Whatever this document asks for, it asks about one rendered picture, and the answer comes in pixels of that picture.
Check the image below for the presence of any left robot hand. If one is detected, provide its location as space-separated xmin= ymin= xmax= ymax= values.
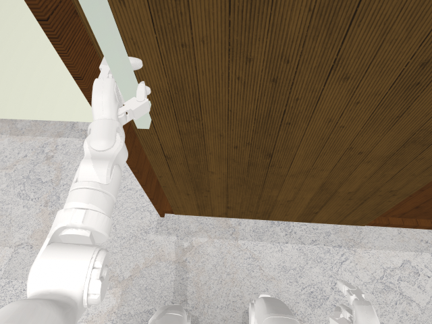
xmin=92 ymin=57 xmax=151 ymax=127

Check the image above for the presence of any left robot thigh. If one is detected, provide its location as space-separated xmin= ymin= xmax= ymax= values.
xmin=148 ymin=304 xmax=191 ymax=324

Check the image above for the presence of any left robot forearm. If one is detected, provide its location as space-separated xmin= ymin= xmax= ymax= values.
xmin=27 ymin=119 xmax=128 ymax=297

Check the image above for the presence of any robot thigh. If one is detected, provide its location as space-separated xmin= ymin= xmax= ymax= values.
xmin=148 ymin=304 xmax=191 ymax=324
xmin=249 ymin=297 xmax=300 ymax=324

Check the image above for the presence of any right robot thigh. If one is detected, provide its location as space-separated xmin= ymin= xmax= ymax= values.
xmin=249 ymin=297 xmax=300 ymax=324

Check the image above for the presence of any right robot hand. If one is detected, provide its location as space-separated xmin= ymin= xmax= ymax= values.
xmin=329 ymin=279 xmax=380 ymax=324

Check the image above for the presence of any left robot upper arm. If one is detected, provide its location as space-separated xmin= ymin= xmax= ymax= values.
xmin=0 ymin=242 xmax=109 ymax=324

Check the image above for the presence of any handle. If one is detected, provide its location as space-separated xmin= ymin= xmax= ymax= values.
xmin=79 ymin=0 xmax=152 ymax=129

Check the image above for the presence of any wardrobe door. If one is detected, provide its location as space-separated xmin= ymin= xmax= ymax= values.
xmin=72 ymin=0 xmax=432 ymax=226
xmin=380 ymin=181 xmax=432 ymax=220

